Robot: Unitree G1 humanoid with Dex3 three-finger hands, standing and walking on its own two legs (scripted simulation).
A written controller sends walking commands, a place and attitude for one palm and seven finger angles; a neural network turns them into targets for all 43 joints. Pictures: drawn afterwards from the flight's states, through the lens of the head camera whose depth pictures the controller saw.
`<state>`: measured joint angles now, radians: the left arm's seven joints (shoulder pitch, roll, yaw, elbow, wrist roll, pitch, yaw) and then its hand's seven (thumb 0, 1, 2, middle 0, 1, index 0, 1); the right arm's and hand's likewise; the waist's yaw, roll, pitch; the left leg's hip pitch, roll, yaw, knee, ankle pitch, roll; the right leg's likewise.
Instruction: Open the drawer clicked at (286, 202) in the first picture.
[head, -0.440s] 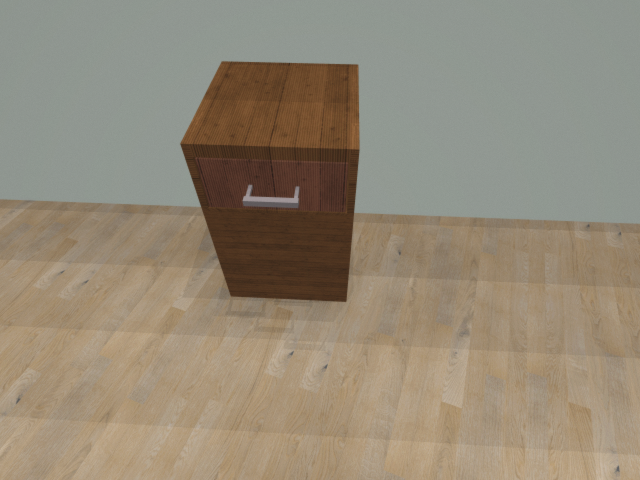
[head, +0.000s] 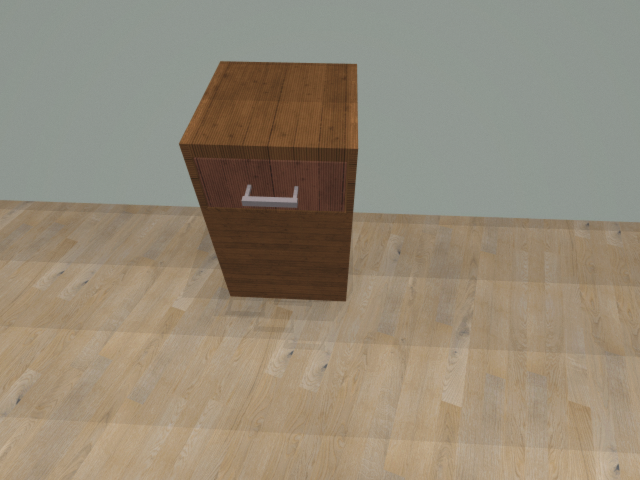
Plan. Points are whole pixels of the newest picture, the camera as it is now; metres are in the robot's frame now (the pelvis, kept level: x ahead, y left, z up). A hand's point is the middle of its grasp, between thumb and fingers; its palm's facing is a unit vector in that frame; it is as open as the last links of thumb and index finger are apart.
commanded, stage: look at it before walking up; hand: left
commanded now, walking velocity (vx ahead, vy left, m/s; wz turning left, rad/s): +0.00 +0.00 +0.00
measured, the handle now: (271, 195) +0.80 +0.18 -0.21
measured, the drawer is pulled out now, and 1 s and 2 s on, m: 0.00 0.00 0.00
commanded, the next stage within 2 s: take the last steps up to it in 0.40 s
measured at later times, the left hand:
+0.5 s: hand out of the picture -0.02 +0.15 -0.17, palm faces +0.07 -0.98 -0.17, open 7.4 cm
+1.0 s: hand out of the picture +0.11 +0.16 -0.18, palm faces +0.06 -0.97 -0.23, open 7.3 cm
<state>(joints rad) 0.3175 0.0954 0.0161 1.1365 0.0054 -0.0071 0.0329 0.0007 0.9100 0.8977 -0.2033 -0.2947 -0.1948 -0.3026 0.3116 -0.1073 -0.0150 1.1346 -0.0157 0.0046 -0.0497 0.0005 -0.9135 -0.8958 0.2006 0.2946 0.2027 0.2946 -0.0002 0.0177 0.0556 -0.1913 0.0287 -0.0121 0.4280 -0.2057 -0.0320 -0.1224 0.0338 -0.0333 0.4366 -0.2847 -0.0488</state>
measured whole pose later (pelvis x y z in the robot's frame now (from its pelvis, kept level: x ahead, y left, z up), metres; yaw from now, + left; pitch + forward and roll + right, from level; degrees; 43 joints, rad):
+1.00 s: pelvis +0.09 -0.03 -0.02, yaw +1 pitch +1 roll +2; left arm 0.29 0.16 0.08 1.04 0.02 -0.03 -0.02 0.02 0.94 0.90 -0.20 -0.29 -0.20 -0.30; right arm 0.48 -0.09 -0.03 1.15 -0.03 -0.04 -0.03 0.00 -0.91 -0.90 0.20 0.29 0.20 0.29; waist -0.02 0.01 0.05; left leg -0.17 0.05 0.02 0.58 -0.41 -0.02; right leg -0.33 -0.02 -0.07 0.65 -0.38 -0.07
